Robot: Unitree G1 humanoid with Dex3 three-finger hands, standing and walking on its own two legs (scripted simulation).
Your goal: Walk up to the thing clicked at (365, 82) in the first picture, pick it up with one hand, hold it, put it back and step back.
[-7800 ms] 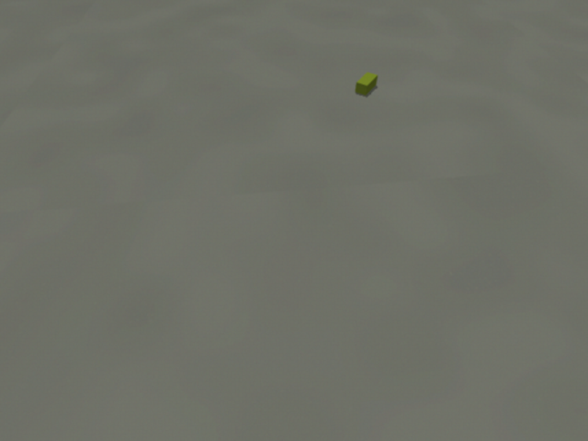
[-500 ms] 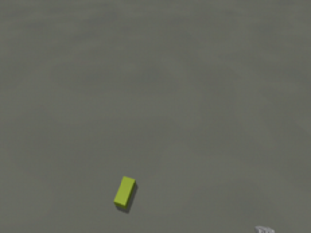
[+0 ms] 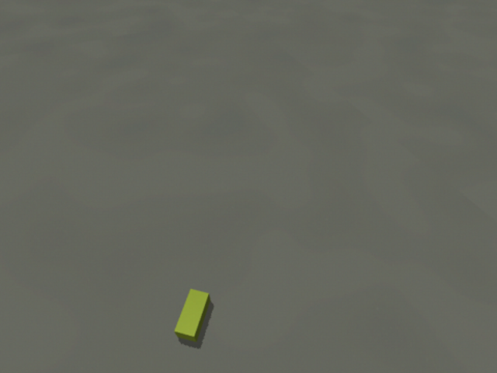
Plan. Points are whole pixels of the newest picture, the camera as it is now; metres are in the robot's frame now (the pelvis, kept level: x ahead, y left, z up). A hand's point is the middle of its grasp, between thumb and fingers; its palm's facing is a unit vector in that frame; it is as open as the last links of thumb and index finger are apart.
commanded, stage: walk up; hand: left
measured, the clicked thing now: (193, 314) +0.47 +0.22 -0.75
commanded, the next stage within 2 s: none
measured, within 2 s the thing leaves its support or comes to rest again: neither
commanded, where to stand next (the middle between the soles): +0.03 +0.00 m, yaw +1 degrees
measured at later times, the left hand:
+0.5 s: hand out of the picture +0.10 +0.25 -0.16, palm faces +0.00 -0.94 -0.33, open 7.4 cm
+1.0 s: hand out of the picture +0.01 +0.25 -0.17, palm faces -0.01 -0.92 -0.38, open 7.4 cm
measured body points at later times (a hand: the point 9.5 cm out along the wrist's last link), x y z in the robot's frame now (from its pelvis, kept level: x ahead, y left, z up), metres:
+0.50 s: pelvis +0.01 +0.00 +0.00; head +0.02 +0.00 +0.45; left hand +0.10 +0.30 -0.13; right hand +0.10 -0.30 -0.13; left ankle +0.04 +0.13 -0.75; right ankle +0.00 -0.13 -0.75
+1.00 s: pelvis -0.07 -0.01 -0.02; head -0.01 -0.02 +0.43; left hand +0.01 +0.30 -0.14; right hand +0.04 -0.34 -0.15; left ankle -0.09 +0.12 -0.70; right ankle +0.00 -0.13 -0.75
